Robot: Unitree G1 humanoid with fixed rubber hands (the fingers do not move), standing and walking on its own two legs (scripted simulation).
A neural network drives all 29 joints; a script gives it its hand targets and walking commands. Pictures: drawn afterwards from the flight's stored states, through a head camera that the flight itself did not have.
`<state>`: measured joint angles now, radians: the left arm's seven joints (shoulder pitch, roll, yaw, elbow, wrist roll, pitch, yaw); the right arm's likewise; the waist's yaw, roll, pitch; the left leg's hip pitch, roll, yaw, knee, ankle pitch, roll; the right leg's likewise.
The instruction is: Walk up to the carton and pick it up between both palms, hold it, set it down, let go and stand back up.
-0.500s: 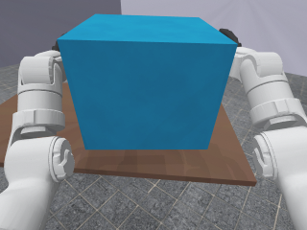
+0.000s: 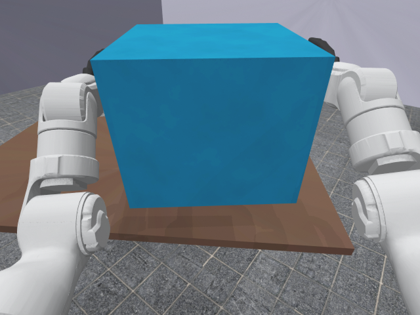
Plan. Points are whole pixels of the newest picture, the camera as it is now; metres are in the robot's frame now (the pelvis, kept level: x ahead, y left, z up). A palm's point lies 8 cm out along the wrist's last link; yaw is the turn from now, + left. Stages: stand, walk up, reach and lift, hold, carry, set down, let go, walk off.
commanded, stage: hold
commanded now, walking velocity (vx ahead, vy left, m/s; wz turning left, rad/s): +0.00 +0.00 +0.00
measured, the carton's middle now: (210, 107) +0.40 +0.00 +0.30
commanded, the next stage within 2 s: none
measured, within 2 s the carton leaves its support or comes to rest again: neither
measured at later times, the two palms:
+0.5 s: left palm (79, 90) +0.36 +0.21 +0.34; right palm (316, 75) +0.36 -0.17 +0.37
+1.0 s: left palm (90, 88) +0.36 +0.20 +0.34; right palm (324, 75) +0.36 -0.18 +0.37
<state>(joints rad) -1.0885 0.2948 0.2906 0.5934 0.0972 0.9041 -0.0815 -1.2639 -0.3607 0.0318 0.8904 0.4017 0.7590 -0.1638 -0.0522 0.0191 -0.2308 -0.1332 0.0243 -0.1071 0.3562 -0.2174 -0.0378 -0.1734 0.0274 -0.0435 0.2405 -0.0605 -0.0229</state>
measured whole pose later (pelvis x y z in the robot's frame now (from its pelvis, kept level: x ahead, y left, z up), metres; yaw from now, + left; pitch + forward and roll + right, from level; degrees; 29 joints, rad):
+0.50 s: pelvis +0.00 +0.00 +0.00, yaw +1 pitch -2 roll -1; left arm -1.09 0.35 0.26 0.62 0.05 0.89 -0.10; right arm -1.24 -0.33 0.03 0.84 0.42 0.78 -0.21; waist -0.07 -0.01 -0.23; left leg -0.12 0.02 -0.13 0.36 -0.21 -0.04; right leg -0.15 0.03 -0.06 0.23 -0.06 -0.03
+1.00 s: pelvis +0.00 +0.00 +0.00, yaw +1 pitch -1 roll -1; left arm -1.11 0.33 0.26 0.68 0.06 0.88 -0.08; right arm -1.29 -0.36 0.08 0.94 0.43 0.75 -0.17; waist -0.06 0.01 -0.25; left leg -0.13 0.03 -0.12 0.36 -0.22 -0.04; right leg -0.16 0.03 -0.05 0.24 -0.06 -0.02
